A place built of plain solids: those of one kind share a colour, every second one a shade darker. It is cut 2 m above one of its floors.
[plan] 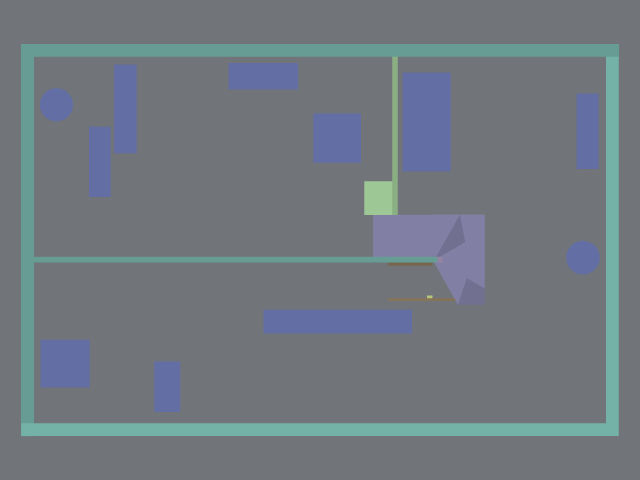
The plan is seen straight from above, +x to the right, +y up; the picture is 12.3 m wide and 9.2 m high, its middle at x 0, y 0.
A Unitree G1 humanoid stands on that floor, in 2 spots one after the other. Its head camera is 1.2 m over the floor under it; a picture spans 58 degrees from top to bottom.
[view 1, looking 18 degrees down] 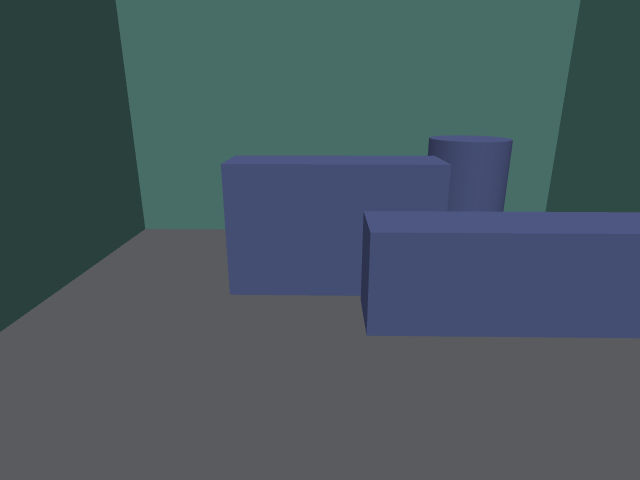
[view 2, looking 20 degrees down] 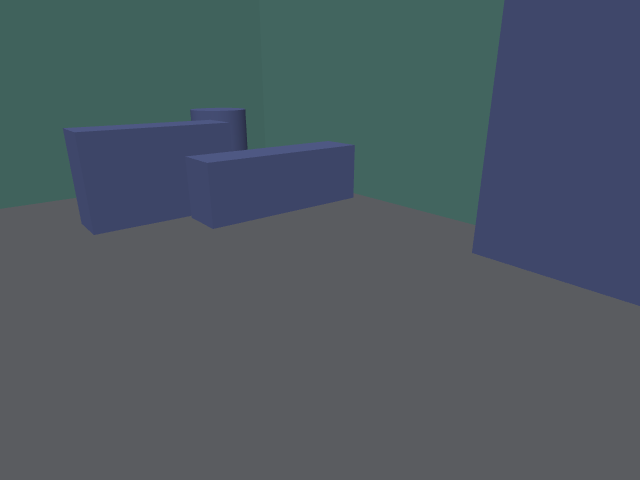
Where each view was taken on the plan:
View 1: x -1.47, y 1.45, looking -179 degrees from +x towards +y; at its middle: piece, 2.67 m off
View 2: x -0.17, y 0.08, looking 140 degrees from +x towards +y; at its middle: ground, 3.51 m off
